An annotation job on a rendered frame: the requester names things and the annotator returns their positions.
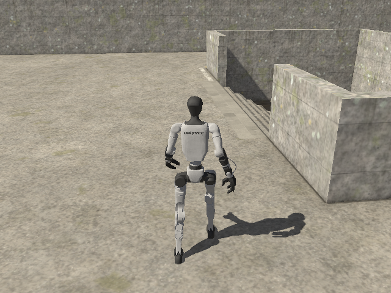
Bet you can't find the robot right forearm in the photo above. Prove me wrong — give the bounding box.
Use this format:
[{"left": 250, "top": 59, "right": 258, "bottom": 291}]
[{"left": 219, "top": 148, "right": 233, "bottom": 178}]

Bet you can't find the left robot hand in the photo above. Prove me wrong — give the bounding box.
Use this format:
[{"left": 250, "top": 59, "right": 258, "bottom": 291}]
[{"left": 166, "top": 158, "right": 180, "bottom": 169}]

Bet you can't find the left robot shin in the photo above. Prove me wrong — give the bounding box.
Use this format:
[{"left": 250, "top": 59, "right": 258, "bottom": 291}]
[{"left": 175, "top": 211, "right": 184, "bottom": 255}]

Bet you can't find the robot right foot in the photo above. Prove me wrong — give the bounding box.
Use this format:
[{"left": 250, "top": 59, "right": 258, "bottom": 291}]
[{"left": 206, "top": 225, "right": 215, "bottom": 239}]

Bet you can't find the robot left upper arm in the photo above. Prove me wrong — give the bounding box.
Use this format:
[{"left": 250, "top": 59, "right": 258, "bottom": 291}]
[{"left": 166, "top": 123, "right": 182, "bottom": 155}]

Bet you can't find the robot left forearm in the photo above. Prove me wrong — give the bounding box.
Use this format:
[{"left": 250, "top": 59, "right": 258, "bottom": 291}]
[{"left": 165, "top": 146, "right": 173, "bottom": 163}]

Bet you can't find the robot right upper arm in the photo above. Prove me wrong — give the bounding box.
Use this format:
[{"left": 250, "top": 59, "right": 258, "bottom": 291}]
[{"left": 208, "top": 123, "right": 224, "bottom": 157}]

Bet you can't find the right robot hand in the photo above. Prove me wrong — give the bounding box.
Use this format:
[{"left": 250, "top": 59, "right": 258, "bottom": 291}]
[{"left": 222, "top": 176, "right": 236, "bottom": 194}]

